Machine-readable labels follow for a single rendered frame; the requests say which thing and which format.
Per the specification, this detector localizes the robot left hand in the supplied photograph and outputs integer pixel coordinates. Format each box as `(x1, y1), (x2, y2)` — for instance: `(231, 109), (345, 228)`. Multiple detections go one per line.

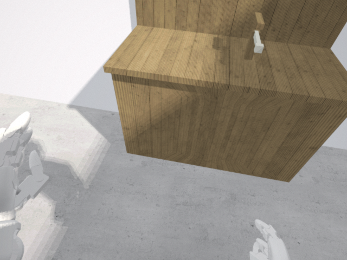
(0, 111), (49, 222)

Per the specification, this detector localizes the robot right hand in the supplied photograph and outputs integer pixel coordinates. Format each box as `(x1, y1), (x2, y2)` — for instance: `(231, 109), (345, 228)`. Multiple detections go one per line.
(249, 219), (291, 260)

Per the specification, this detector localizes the robot left forearm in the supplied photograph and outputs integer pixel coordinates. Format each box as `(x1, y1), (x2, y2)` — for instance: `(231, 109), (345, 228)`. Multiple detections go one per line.
(0, 220), (24, 260)

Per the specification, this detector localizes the counter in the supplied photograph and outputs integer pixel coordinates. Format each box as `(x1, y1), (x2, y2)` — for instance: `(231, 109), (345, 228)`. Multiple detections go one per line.
(103, 0), (347, 182)

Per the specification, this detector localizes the tap lever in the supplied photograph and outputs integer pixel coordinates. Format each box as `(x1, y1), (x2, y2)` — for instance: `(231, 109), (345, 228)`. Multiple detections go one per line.
(253, 30), (264, 53)

